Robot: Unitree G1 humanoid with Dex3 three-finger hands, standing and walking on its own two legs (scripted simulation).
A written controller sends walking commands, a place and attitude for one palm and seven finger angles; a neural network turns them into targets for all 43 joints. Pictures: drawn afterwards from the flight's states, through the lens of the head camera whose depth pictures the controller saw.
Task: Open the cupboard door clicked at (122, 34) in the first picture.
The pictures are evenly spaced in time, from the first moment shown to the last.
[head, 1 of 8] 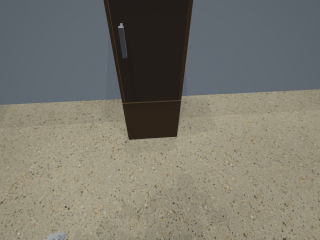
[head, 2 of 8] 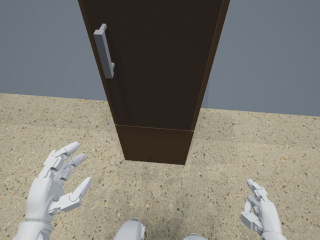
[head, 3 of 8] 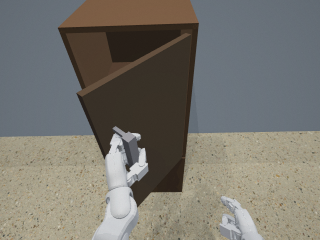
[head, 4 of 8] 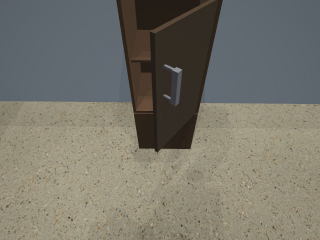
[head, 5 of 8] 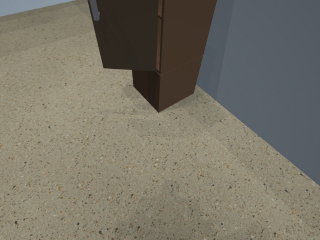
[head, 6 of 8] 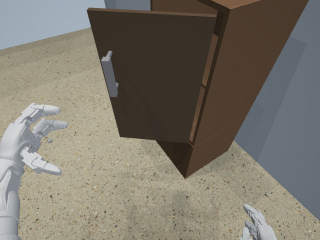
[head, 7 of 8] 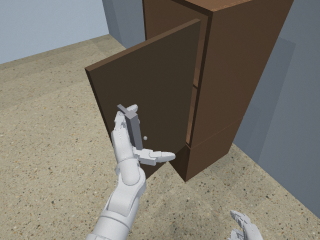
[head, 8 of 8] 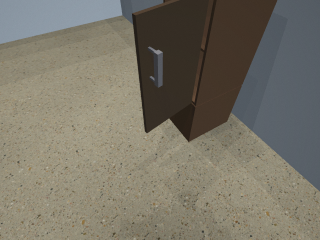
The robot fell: no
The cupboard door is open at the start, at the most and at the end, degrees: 0 101 100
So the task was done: yes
